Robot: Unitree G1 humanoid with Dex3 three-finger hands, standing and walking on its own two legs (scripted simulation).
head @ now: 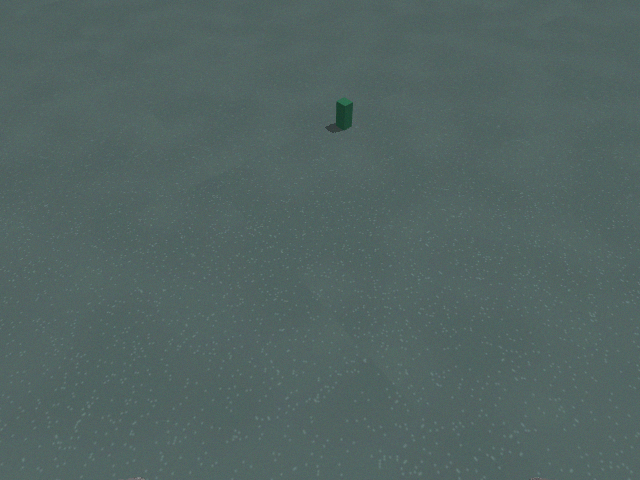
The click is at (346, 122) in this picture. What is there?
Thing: carton on end
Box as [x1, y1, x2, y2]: [336, 97, 352, 129]
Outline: 344,97 336,101 336,125 342,129 351,126 352,102
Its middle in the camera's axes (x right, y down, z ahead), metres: +0.14 -0.69 +2.09
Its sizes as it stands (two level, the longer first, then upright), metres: 0.067 0.059 0.149
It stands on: the floor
